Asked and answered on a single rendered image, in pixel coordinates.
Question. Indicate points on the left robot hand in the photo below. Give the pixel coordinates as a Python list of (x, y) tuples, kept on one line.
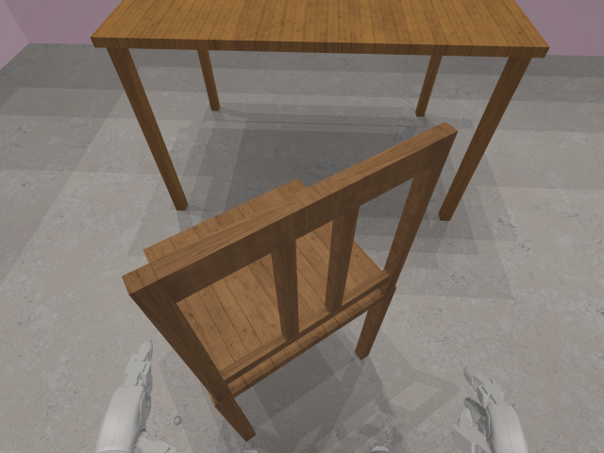
[(129, 408)]

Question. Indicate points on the table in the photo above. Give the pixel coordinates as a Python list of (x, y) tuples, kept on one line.
[(436, 28)]

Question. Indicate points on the chair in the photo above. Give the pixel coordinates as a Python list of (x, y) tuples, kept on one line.
[(247, 291)]

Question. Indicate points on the right robot hand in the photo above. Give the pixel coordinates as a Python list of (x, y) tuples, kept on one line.
[(499, 429)]

